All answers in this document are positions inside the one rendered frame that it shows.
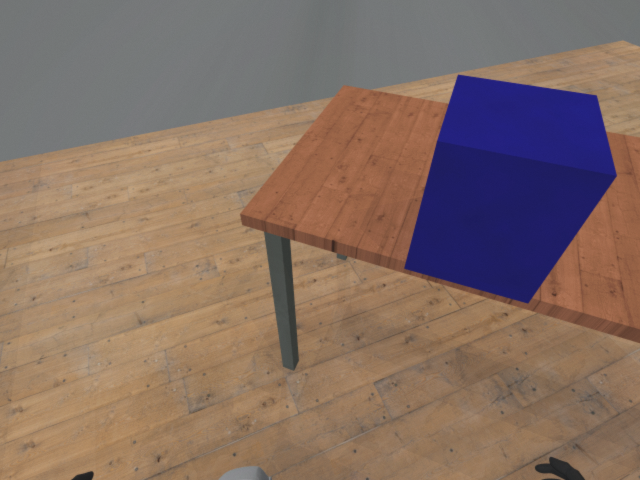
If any robot right hand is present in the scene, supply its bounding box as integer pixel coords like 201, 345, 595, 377
535, 457, 585, 480

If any table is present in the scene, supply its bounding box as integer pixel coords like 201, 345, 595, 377
240, 85, 640, 371

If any carton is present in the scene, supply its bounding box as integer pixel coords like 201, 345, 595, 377
404, 75, 617, 303

